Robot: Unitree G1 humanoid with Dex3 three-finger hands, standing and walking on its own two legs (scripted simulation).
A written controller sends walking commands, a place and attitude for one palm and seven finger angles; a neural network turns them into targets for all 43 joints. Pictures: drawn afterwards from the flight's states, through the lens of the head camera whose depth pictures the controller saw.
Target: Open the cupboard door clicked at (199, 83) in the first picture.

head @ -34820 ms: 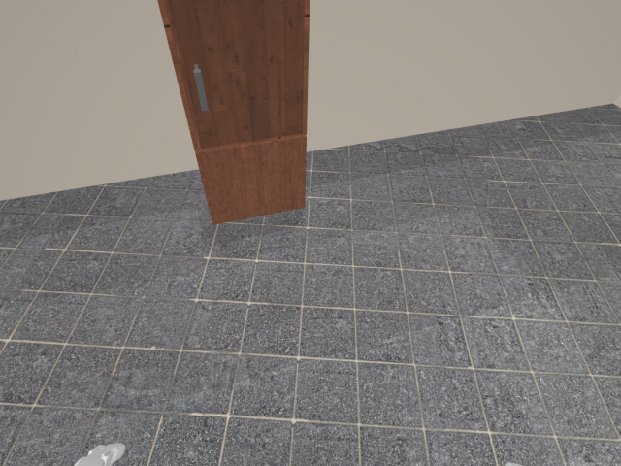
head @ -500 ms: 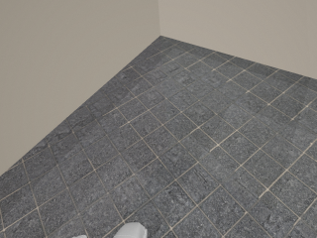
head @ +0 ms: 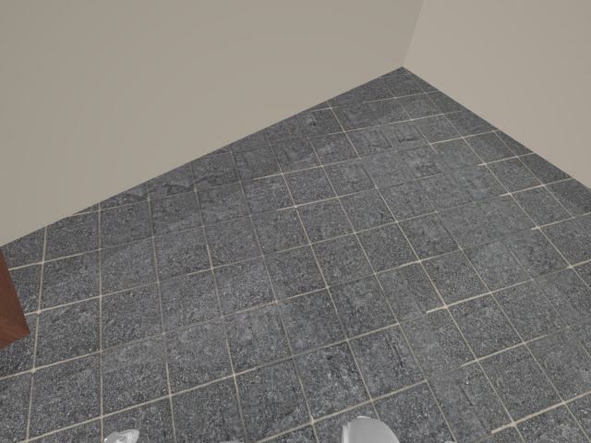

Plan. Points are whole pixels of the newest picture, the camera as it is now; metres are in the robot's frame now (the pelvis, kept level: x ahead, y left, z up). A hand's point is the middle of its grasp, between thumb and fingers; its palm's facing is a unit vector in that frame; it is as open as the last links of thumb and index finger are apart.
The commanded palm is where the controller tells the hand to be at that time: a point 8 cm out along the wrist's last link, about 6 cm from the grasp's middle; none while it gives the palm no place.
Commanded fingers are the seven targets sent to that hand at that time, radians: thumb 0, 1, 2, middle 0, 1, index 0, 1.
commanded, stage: turn to face it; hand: left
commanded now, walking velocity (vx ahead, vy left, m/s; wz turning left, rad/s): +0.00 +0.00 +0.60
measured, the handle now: out of the picture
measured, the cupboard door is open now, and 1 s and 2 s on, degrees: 28 28 28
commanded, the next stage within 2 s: take the last steps up to it in 1.90 s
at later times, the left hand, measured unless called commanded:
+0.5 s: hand out of the picture +0.02 +0.14 -0.16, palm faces +0.32 -0.92 -0.24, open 7.4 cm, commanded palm none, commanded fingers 0.00 0.90 0.90 -0.20 -0.30 -0.20 -0.30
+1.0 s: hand out of the picture -0.02 +0.17 -0.15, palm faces +0.57 -0.77 -0.29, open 7.4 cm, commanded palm none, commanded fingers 0.00 0.90 0.90 -0.20 -0.30 -0.20 -0.30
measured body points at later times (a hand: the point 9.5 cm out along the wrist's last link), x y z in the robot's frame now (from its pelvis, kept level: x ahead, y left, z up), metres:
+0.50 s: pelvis +0.00 -0.06 +0.00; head +0.05 -0.06 +0.45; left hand +0.00 +0.19 -0.14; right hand +0.16 -0.30 -0.15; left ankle -0.04 +0.07 -0.69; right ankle +0.02 -0.17 -0.74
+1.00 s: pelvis +0.01 -0.07 -0.01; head +0.06 -0.05 +0.44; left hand -0.05 +0.21 -0.13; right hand +0.22 -0.24 -0.15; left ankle -0.04 +0.06 -0.74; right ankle +0.09 -0.18 -0.73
